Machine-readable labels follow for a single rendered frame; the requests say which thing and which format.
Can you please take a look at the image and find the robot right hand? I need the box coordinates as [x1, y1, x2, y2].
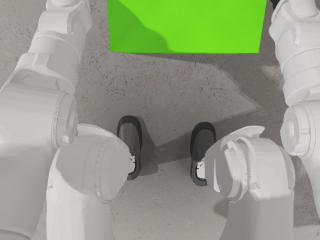
[270, 0, 280, 10]

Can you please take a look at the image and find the right robot thigh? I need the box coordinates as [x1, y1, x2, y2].
[215, 137, 295, 240]

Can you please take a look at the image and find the carton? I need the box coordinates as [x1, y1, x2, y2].
[107, 0, 267, 55]

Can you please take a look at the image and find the right robot upper arm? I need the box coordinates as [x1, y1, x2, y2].
[280, 99, 320, 220]

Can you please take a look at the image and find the robot right forearm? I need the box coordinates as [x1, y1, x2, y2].
[268, 0, 320, 106]

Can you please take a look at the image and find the robot left shin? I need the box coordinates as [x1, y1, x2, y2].
[47, 124, 135, 189]

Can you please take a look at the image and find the left robot upper arm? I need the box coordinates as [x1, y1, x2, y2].
[0, 82, 79, 240]

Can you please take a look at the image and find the robot left forearm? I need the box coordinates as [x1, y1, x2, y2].
[0, 0, 93, 96]

